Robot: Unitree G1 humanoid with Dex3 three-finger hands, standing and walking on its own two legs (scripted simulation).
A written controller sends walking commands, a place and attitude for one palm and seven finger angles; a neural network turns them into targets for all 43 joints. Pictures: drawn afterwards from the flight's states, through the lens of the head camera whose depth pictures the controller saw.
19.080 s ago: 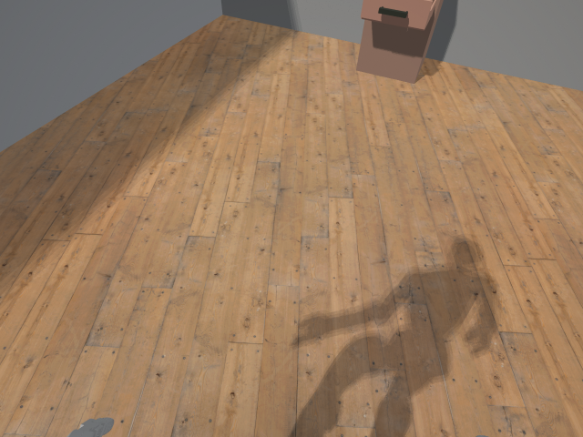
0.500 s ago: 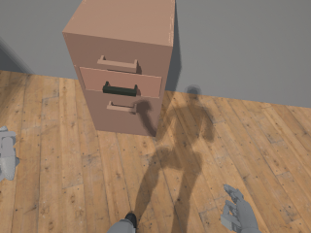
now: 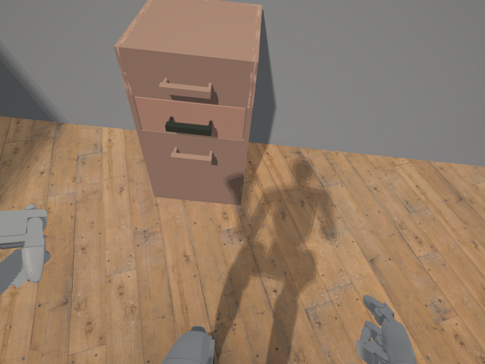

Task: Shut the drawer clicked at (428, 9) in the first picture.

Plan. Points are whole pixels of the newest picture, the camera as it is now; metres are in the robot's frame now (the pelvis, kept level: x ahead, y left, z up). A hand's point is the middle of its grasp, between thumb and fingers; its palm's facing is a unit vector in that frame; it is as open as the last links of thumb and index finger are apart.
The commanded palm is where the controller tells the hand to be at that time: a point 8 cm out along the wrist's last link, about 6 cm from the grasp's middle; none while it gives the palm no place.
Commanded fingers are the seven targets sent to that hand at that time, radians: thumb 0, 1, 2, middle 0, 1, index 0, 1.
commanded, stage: stop stepping back and stand still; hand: left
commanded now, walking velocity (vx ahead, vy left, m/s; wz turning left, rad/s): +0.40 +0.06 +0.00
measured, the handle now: (189, 124) +0.90 +0.21 -0.23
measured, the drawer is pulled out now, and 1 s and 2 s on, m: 0.00 0.00 0.00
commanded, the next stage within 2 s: let the arm hang, fingers relaxed in 0.68 s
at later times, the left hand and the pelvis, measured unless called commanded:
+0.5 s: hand out of the picture +0.11 +0.26 +0.19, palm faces +0.43 -0.82 -0.38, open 3.3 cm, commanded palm +0.05 +0.30 +0.19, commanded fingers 0.00 0.90 0.90 -1.40 -1.60 -1.40 -1.60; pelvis -0.07 +0.02 +0.01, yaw +2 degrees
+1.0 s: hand out of the picture +0.05 +0.22 -0.13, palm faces +0.08 -0.97 -0.25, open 3.1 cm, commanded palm none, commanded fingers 0.00 0.90 0.90 -0.92 -1.08 -0.92 -1.08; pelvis -0.08 +0.02 +0.00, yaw +4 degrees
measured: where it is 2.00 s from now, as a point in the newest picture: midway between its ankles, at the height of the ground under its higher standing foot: outside the picture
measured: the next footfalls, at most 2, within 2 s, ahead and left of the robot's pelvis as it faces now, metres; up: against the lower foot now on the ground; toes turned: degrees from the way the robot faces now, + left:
left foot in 0.14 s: +0.00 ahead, +0.13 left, +0.00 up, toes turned +3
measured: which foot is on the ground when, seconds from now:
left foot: up 0.00-0.12, down 0.14-1.00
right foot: down 0.00-1.00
